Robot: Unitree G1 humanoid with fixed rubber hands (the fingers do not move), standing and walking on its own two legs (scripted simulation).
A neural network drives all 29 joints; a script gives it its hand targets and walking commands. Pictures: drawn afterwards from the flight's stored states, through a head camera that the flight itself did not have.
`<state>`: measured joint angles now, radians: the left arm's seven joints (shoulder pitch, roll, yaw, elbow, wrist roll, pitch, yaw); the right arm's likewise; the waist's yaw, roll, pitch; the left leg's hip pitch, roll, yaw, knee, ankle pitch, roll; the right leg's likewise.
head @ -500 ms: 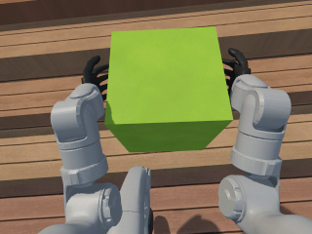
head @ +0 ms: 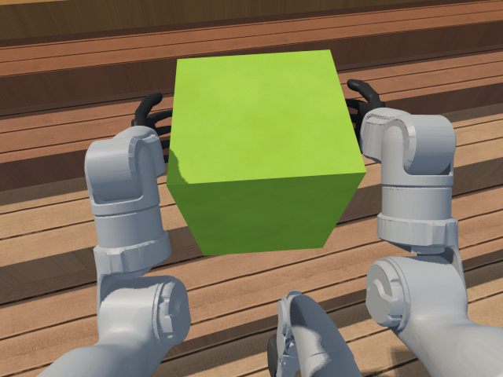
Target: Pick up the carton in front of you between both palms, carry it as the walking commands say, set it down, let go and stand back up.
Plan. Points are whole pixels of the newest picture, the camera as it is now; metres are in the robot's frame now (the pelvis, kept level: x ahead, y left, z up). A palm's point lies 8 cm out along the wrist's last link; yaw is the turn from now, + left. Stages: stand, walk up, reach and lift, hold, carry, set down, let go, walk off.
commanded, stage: carry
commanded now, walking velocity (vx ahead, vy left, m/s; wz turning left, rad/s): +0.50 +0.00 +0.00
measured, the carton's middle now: (259, 165) +0.40 -0.04 +0.13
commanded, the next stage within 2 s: none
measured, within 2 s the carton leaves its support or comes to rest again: neither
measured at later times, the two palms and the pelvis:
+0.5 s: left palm out of the picture +0.64 +0.20 +0.33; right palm out of the picture +0.68 -0.10 +0.32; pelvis +0.28 +0.02 +0.13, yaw +2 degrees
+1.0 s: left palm out of the picture +0.94 +0.22 +0.45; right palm out of the picture +0.92 -0.08 +0.46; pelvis +0.55 +0.07 +0.25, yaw +1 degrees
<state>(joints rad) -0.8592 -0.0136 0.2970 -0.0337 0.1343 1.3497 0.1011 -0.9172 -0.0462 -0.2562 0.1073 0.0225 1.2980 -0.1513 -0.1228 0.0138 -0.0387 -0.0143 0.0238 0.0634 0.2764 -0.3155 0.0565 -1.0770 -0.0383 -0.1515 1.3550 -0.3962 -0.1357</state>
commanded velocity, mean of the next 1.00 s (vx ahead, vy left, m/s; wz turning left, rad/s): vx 0.50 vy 0.00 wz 0.00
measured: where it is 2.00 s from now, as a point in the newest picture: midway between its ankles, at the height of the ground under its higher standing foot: (198, 106)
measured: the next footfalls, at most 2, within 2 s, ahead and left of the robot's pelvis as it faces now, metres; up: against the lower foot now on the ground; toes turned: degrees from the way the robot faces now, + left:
right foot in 0.06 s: +0.25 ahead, -0.09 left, +0.13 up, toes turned -4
left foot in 0.58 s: +0.53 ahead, +0.18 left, +0.26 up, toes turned +7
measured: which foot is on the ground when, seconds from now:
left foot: down 0.00-0.06, up 0.08-0.56, down 0.58-1.00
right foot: up 0.00-0.04, down 0.06-0.60, up 0.62-1.00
